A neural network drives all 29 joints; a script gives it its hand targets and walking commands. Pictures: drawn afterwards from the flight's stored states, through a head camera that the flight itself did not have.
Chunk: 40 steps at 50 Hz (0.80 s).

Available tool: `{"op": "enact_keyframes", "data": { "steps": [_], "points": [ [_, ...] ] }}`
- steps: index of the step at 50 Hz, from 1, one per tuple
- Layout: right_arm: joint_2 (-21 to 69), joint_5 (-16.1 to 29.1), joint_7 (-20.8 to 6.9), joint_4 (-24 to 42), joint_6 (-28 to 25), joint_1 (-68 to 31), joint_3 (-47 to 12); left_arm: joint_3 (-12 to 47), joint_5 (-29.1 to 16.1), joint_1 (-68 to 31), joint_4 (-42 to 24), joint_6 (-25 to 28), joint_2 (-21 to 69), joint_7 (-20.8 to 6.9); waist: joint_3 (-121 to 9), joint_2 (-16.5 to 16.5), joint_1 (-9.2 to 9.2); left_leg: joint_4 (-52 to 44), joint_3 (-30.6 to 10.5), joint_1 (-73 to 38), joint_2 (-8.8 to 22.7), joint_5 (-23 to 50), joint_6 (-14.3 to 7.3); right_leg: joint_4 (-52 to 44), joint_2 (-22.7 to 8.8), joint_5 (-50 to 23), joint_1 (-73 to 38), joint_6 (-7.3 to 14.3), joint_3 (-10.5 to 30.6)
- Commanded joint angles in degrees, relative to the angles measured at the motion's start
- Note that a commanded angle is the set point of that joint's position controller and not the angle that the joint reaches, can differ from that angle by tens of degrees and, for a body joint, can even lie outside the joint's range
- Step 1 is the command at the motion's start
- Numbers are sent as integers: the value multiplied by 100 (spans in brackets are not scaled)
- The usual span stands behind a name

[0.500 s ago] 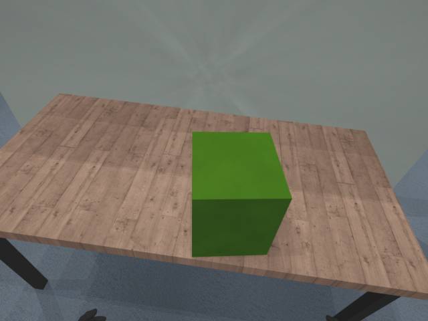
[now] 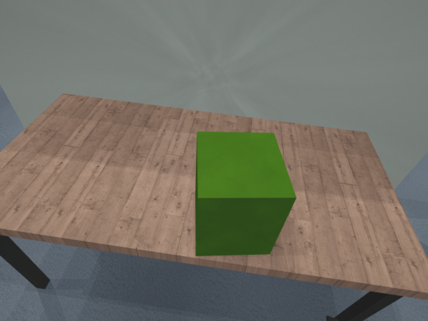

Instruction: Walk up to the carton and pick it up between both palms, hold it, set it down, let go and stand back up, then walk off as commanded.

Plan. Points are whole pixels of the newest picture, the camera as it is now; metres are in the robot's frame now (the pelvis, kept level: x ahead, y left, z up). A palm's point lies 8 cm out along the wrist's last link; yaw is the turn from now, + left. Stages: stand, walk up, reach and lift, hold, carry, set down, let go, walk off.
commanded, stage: stand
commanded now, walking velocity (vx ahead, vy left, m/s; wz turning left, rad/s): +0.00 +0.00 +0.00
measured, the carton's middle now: (234, 194) +0.47 -0.02 -0.06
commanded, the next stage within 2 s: walk off in 1.42 s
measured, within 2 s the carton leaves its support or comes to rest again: neither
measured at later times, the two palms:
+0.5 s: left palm out of the picture +0.07 +0.27 -0.13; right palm out of the picture +0.13 -0.24 -0.10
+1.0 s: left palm out of the picture +0.05 +0.27 -0.13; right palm out of the picture +0.13 -0.24 -0.10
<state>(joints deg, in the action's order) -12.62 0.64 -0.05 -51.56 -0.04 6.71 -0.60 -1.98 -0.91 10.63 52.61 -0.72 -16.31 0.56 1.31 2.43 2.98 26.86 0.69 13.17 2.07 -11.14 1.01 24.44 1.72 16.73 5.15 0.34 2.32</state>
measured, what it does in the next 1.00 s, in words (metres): stands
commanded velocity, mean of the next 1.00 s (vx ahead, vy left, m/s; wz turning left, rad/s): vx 0.00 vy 0.00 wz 0.00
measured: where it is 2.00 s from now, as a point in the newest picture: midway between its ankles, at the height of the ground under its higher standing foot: outside the picture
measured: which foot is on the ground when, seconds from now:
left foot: down 0.00-1.00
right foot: down 0.00-1.00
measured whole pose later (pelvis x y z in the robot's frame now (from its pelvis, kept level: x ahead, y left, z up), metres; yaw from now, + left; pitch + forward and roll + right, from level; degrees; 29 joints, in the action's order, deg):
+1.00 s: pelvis -0.01 +0.00 +0.00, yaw +0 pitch -3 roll -1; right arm -13.1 0.6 -0.1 -51.6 -0.4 6.7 -0.6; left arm -2.0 -0.9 10.6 56.0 0.0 -16.7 0.5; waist 1.6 1.7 3.0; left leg 25.7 0.7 13.0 1.8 -9.8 0.9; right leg 24.4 1.5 16.0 5.4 0.2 2.3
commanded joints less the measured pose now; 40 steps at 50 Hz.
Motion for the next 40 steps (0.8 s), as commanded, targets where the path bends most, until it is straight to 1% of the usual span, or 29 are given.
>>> {"op": "enact_keyframes", "data": {
  "steps": [1, 2, 4, 7, 8, 9, 11, 13, 15, 17, 18, 20, 21, 22, 23, 24, 26, 27, 28, 30, 31, 33, 34, 35, 36, 37, 38, 39, 40],
  "points": [
    [-1583, -250, 118, 247, -203, -177, 396, -245, 318, 15, -136, 280, -1438, 17, 284, -530, -189, -512, -628, -236, 352, 773, -372, -701, -722, -755, 449, 99, 527],
    [-1479, -238, 116, 224, -204, -37, 350, -274, 349, 5, -119, 282, -1532, 33, -44, -369, -240, -486, -684, -378, 389, 686, -363, -747, -726, -640, 322, 102, 527],
    [-1739, -225, 89, 203, -193, -186, 415, -218, 329, -176, -117, 225, -1371, 44, -133, -610, -365, -350, -535, -521, 327, 847, -295, -679, -686, -964, 457, 92, 459],
    [-1838, -266, 124, 149, -176, -248, 472, -185, 302, 28, -86, 264, -1551, 66, 122, -436, -281, -511, -709, -493, 388, 688, -392, -818, -710, -730, 575, 105, 445],
    [-1647, -262, 125, 229, -196, -315, 408, -211, 278, 71, -78, 271, -1429, 30, -23, -490, -81, -341, -595, -421, 380, 840, -388, -703, -713, -572, 402, 139, 451],
    [-1783, -268, 103, 275, -194, -192, 445, -147, 315, 85, -61, 285, -1173, 18, 279, -698, -305, -421, -678, -239, 373, 552, -397, -781, -794, -723, 612, 186, 582],
    [-1572, -251, 128, 181, -155, -314, 398, -245, 359, 40, -83, 266, -1412, 7, 109, -565, -101, -553, -692, -267, 351, 461, -353, -713, -734, -633, 357, 134, 501],
    [-1668, -190, 113, 278, -171, -169, 457, -261, 342, -80, -35, 272, -1589, 77, 24, -551, -385, -375, -617, -560, 384, 721, -325, -744, -757, -1014, 559, 126, 561],
    [-1748, -191, 104, 173, -208, -279, 420, -226, 279, -64, -45, 295, -1425, 42, -39, -442, -199, -441, -630, -439, 412, 914, -368, -703, -748, -1013, 329, 112, 559],
    [-1629, -143, 104, 157, -156, 50, 392, -205, 323, -74, -35, 310, -1521, 58, -182, -453, -409, -464, -647, -625, 430, 897, -347, -679, -797, -1167, 402, 128, 534],
    [-1658, -272, 77, 123, -225, -260, 375, -214, 271, -182, 48, 321, -1464, 46, 27, -581, -152, -416, -708, -365, 450, 955, -413, -689, -813, -922, 457, 106, 522],
    [-1556, -214, 87, 193, -220, -22, 334, -209, 321, 56, 108, 248, -1549, 16, 468, -647, -333, -508, -618, -258, 397, 589, -389, -846, -769, -761, 621, 144, 577],
    [-1557, -282, 87, 113, -183, -424, 376, -227, 294, -150, -20, 291, -1411, 7, 0, -822, -163, -439, -648, -301, 415, 623, -396, -833, -837, -640, 392, 127, 610],
    [-1671, -187, 131, 100, -241, -82, 407, -183, 324, -229, 6, 292, -1351, -14, 23, -549, -373, -459, -651, -534, 419, 699, -330, -790, -854, -720, 559, 172, 594],
    [-1658, -197, 137, 204, -243, -247, 409, -227, 290, -145, -86, 336, -1489, -31, 152, -394, -165, -467, -692, -355, 456, 805, -371, -727, -762, -839, 601, 125, 525],
    [-1639, -202, 100, 142, -193, -342, 350, -171, 302, -121, 64, 300, -1283, 7, -258, -940, -237, -436, -593, -701, 466, 821, -366, -729, -823, -1011, 464, 132, 591],
    [-1729, -149, 163, 134, -206, -28, 419, -226, 314, -131, 99, 313, -1645, 33, 118, -438, -408, -436, -759, -535, 484, 1083, -362, -779, -791, -1142, 557, 169, 570],
    [-1638, -220, 112, 103, -166, -91, 346, -213, 280, -18, 126, 323, -1572, 53, -31, -817, -250, -416, -646, -588, 516, 1201, -383, -717, -816, -1269, 322, 146, 582],
    [-1621, -217, 137, 95, -161, -221, 382, -205, 301, 133, 112, 345, -1515, 46, 12, -800, -105, -368, -652, -337, 517, 1160, -408, -722, -829, -1338, 172, 165, 559],
    [-1459, -181, 93, 172, -191, -405, 390, -191, 327, 4, 150, 348, -1386, 50, 165, -354, -223, -448, -652, -517, 468, 1060, -396, -690, -820, -1238, 485, 180, 519],
    [-1653, -141, 128, 213, -210, -378, 394, -152, 236, -158, 72, 314, -1296, 5, 232, -562, -237, -440, -639, -393, 440, 1193, -432, -779, -818, -1346, 539, 149, 587],
    [-1829, -226, 147, 73, -174, -70, 429, -174, 313, -44, 100, 289, -1308, -8, -41, -492, -327, -534, -647, -548, 367, 531, -369, -850, -748, -801, 393, 106, 485],
    [-1745, -260, 136, 12, -152, -323, 444, -207, 237, 35, 118, 280, -1563, 32, -18, -748, -178, -600, -719, -506, 444, 500, -405, -887, -768, -679, 292, 108, 472],
    [-1533, -265, 118, 200, -174, -469, 386, -238, 318, -264, 93, 287, -1597, 45, -61, -594, -213, -408, -605, -518, 386, 924, -316, -775, -745, -866, 380, 146, 455],
    [-1709, -214, 99, 81, -168, -300, 372, -217, 288, -15, 154, 292, -1496, 47, 21, -791, -225, -436, -556, -462, 339, 730, -309, -866, -847, -1032, 422, 137, 527],
    [-1630, -164, 77, 119, -168, -310, 391, -209, 274, -221, 87, 284, -1559, 57, -111, -882, -380, -528, -602, -624, 392, 636, -272, -822, -870, -971, 440, 143, 632],
    [-1779, -214, 122, 87, -184, -344, 425, -209, 227, -86, 82, 291, -1421, 37, 38, -609, -183, -522, -708, -406, 460, 766, -331, -754, -810, -824, 456, 110, 441],
    [-1731, -193, 124, 33, -160, -277, 401, -172, 300, 38, 192, 340, -1389, 6, 155, -430, -209, -615, -751, -511, 477, 430, -337, -847, -793, -658, 639, 128, 499],
    [-1812, -220, 142, -14, -164, 49, 434, -114, 269, 3, 212, 301, -1328, 31, 280, -773, -313, -668, -740, -540, 390, 225, -307, -872, -775, -318, 667, 173, 525]
  ]
}}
